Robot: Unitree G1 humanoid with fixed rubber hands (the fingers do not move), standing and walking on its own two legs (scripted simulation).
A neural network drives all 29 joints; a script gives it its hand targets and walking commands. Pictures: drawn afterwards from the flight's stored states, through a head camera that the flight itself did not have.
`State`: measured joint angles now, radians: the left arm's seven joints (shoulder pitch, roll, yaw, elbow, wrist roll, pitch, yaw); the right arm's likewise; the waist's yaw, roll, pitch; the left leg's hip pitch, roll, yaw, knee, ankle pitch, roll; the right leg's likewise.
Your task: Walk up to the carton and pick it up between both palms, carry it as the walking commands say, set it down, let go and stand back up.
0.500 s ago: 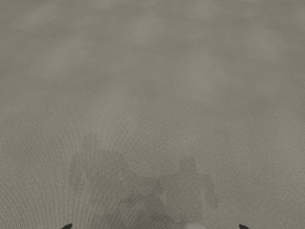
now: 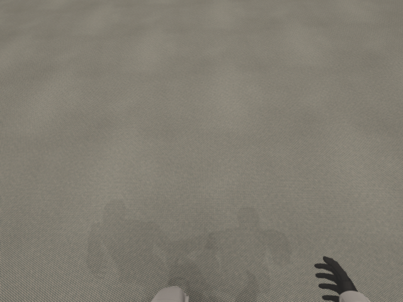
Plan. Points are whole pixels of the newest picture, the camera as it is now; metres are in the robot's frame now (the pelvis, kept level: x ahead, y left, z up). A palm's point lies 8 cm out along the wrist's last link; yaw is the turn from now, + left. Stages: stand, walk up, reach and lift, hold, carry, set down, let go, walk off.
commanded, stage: walk up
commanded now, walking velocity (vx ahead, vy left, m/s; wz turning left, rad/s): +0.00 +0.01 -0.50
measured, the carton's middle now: out of the picture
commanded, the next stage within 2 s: none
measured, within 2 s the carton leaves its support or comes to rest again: neither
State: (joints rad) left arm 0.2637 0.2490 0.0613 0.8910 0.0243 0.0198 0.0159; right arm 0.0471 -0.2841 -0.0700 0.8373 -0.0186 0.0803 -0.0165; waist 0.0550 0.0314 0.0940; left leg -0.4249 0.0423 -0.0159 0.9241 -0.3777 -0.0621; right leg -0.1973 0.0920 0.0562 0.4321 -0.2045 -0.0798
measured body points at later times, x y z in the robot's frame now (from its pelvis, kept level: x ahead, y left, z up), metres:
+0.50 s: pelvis -0.03 +0.05 +0.00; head +0.02 +0.06 +0.44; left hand +0.12 +0.29 -0.15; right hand -0.02 -0.21 -0.13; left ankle +0.00 +0.14 -0.74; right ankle -0.09 -0.09 -0.69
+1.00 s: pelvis -0.07 +0.02 +0.00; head -0.05 -0.01 +0.45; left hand +0.08 +0.23 -0.13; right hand -0.07 -0.28 -0.13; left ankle +0.01 +0.15 -0.68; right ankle -0.11 -0.05 -0.74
